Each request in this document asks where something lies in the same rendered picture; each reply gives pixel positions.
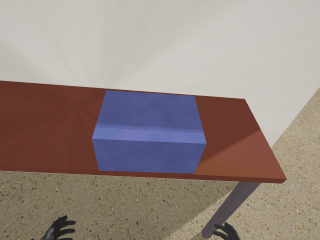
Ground robot left hand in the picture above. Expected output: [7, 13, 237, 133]
[41, 215, 76, 240]

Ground carton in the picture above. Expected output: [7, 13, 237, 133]
[92, 90, 207, 174]

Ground table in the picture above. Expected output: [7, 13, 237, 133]
[0, 80, 287, 239]

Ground robot right hand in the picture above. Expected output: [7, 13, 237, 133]
[213, 222, 241, 240]

